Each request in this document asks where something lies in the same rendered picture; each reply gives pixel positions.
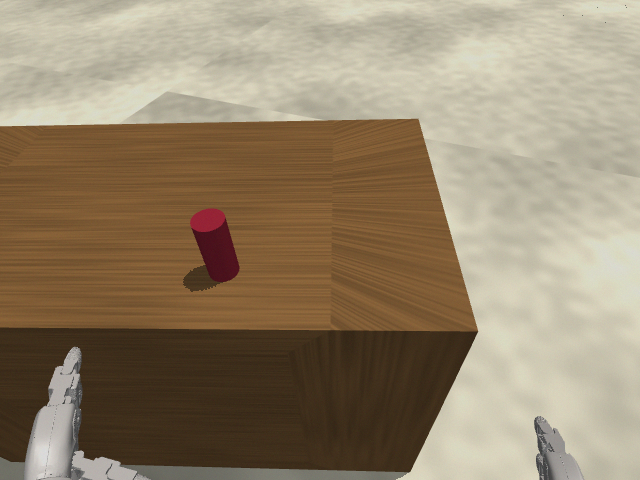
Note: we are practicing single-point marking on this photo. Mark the left robot hand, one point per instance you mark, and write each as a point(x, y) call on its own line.
point(53, 445)

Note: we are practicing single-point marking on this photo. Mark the can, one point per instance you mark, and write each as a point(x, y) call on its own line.
point(214, 241)

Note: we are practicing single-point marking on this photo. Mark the right robot hand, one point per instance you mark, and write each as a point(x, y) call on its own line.
point(553, 463)

